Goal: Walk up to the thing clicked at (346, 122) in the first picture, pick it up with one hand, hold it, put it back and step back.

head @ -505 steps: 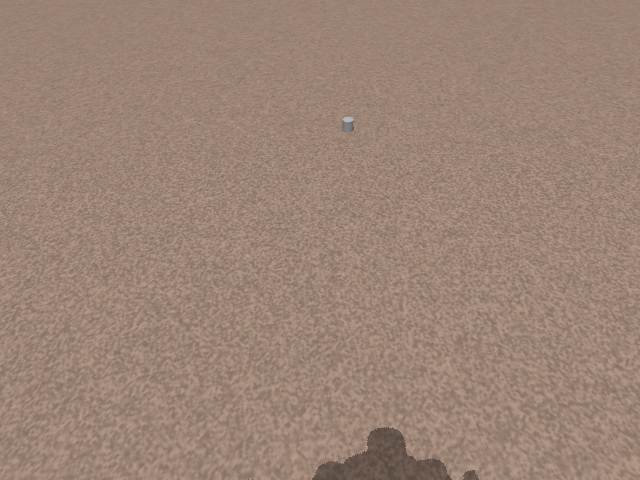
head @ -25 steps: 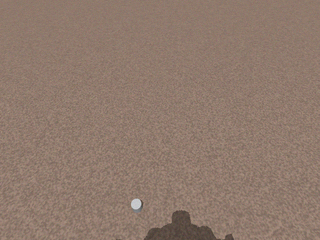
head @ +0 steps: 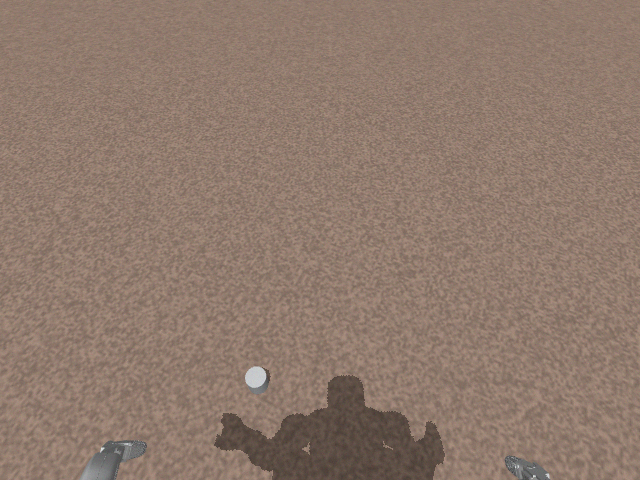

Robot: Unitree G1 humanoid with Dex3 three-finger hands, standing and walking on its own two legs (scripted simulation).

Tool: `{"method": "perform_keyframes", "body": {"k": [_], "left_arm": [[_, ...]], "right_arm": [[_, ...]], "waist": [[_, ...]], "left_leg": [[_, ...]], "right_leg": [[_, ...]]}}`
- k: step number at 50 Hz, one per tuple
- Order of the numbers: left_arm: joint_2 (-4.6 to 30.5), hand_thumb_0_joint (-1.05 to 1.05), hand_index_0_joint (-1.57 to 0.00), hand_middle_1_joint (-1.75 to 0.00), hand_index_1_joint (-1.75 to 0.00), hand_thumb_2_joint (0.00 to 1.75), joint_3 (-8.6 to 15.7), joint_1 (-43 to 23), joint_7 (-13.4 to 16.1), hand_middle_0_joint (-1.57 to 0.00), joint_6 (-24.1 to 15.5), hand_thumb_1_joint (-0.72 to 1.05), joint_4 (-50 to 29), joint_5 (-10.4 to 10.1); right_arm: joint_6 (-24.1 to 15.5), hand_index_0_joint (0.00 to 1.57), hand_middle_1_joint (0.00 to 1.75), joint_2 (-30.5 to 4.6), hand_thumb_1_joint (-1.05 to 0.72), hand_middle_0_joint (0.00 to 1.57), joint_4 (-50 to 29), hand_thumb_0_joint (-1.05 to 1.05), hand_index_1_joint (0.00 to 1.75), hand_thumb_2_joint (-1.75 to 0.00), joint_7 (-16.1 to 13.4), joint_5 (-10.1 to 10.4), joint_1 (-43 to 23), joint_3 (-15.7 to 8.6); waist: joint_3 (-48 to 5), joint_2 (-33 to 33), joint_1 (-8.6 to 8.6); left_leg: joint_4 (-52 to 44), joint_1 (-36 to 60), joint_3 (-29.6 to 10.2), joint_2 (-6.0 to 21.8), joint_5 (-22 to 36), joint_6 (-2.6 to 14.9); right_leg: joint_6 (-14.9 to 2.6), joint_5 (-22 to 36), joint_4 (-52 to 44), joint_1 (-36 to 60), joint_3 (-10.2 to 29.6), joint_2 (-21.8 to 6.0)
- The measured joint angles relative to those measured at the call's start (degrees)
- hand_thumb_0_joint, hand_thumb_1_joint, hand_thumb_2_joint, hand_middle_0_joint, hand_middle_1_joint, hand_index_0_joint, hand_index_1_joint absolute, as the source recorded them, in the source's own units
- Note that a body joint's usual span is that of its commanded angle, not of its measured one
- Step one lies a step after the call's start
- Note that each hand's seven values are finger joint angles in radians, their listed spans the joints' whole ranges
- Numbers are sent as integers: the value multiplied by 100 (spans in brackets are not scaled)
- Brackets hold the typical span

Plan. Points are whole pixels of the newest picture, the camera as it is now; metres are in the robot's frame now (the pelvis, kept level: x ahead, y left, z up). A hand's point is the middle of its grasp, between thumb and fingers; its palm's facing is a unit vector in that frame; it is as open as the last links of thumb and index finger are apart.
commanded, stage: rise first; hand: left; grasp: from above
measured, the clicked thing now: (257, 380) +0.47 +0.19 -0.72
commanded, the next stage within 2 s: none
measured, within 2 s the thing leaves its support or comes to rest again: neither
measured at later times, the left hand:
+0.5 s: hand out of the picture +0.14 +0.26 -0.20, palm faces -0.13 -0.89 -0.44, open 14.1 cm
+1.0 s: hand out of the picture +0.17 +0.27 -0.30, palm faces -0.37 -0.70 -0.61, open 14.3 cm
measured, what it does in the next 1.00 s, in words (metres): lowers itself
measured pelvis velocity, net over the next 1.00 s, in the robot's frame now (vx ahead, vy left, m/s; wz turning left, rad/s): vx -0.03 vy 0.00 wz -0.02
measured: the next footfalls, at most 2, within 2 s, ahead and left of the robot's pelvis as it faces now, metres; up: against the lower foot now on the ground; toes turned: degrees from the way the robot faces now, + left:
none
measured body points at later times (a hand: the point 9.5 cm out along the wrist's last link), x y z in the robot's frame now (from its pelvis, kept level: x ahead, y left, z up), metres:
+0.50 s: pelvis +0.00 +0.00 -0.06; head +0.10 +0.02 +0.38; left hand +0.15 +0.30 -0.17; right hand +0.17 -0.25 -0.15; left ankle +0.02 +0.13 -0.72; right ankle -0.02 -0.14 -0.72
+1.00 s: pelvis -0.03 +0.00 -0.16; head +0.11 +0.02 +0.27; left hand +0.19 +0.30 -0.26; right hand +0.16 -0.26 -0.25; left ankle +0.02 +0.13 -0.72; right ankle -0.02 -0.14 -0.72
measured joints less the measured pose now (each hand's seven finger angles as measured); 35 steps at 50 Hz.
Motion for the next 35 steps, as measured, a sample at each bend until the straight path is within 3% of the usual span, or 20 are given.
{"method": "perform_keyframes", "body": {"k": [5, 11, 24, 35], "left_arm": [[-90, 0, -9, -98, -97, 97, 54, 287, 83, -9, 282, -26, -410, 81], [-112, 0, -8, -103, -103, 98, 138, 695, 104, -9, 253, -43, -1250, 200], [-68, 0, -6, -105, -106, 99, -30, 1333, 58, -7, 709, -52, -2452, 420], [-87, 0, -5, -106, -106, 99, -67, 1586, 140, -6, 715, -53, -3059, 627]], "right_arm": [[-196, 21, 30, -40, -92, 21, -305, 1, 29, -90, 17, -22, -8, -39], [-428, 21, 30, -25, -90, 21, -494, 1, 29, -89, -53, -90, -147, -95], [-686, 21, 30, 71, -88, 21, -833, 1, 30, -89, -202, -173, -379, -1], [-784, 21, 30, 124, -87, 21, -970, 1, 30, -89, -172, -193, -377, 7]], "waist": [[-118, 42, 1], [-224, -15, 64], [-460, 63, 40], [-533, 53, 41]], "left_leg": [[641, -604, -16, 13, -287, 14], [1471, -1342, -84, 19, -651, 3], [2305, -2115, -195, 59, -1040, -9], [2956, -2833, -240, 74, -1257, -5]], "right_leg": [[15, -290, 639, -597, 13, 5], [12, -686, 1480, -1310, -15, 4], [9, -1063, 2231, -2008, -82, 46], [15, -1288, 2874, -2706, -87, 62]]}}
